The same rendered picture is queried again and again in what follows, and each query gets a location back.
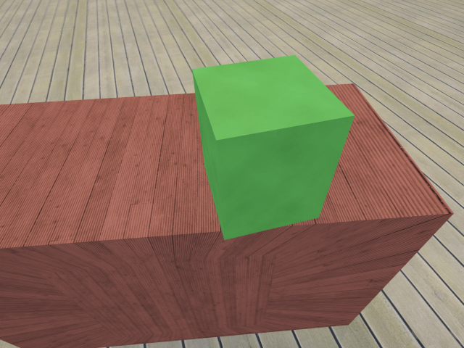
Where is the pedestal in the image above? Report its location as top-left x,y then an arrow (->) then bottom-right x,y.
0,83 -> 454,348

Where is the carton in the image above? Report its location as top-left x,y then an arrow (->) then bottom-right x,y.
192,55 -> 355,240

